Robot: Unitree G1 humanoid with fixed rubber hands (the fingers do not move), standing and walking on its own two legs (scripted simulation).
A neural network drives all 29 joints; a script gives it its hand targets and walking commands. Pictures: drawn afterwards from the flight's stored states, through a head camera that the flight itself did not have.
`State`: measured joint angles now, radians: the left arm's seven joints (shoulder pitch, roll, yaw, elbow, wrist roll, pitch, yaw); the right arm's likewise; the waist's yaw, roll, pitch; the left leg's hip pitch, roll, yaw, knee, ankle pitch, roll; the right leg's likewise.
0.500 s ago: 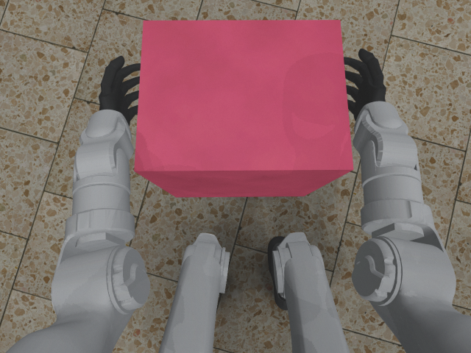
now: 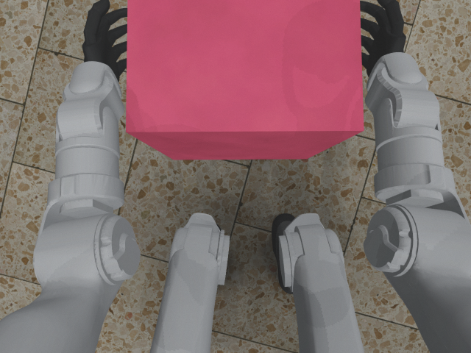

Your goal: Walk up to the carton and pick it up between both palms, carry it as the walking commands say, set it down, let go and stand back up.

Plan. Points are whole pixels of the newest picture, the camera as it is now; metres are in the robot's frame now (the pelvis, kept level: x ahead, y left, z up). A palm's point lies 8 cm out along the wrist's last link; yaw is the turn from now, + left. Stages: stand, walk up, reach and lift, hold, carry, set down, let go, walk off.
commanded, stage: set down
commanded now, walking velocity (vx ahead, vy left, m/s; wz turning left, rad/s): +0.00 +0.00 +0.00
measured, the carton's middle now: (241, 84) +0.53 +0.02 -0.22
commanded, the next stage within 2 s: none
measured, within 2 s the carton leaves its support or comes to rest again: rests again in 1.90 s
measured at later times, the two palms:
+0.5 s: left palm (125, 70) +0.54 +0.21 -0.20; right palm (358, 61) +0.56 -0.17 -0.19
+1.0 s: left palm (125, 70) +0.54 +0.21 -0.20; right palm (358, 61) +0.56 -0.18 -0.20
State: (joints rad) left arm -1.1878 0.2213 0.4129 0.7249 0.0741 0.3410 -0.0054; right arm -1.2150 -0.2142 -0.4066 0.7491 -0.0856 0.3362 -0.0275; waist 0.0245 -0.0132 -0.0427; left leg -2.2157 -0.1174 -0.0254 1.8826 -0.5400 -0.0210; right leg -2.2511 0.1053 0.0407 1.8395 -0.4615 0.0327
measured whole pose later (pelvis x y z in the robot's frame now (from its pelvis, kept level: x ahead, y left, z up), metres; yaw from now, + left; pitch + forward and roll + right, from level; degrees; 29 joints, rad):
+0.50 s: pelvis +0.00 +0.00 -0.05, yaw +1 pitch +45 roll +0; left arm -1.30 0.30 0.32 0.78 -0.02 0.31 0.04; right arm -1.33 -0.30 -0.32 0.82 0.02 0.29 -0.06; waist 0.01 -0.01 0.16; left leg -2.28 -0.11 0.00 2.10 -0.60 -0.01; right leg -2.32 0.09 0.02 2.06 -0.53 0.03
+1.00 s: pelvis -0.01 +0.00 -0.07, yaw +1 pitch +40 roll +0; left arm -1.40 0.33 0.35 0.91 0.01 0.27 0.00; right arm -1.41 -0.31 -0.36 0.92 -0.01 0.26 -0.04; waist 0.01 -0.01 0.25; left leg -2.26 -0.10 0.01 2.15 -0.59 -0.01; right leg -2.30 0.08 0.01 2.12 -0.52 0.02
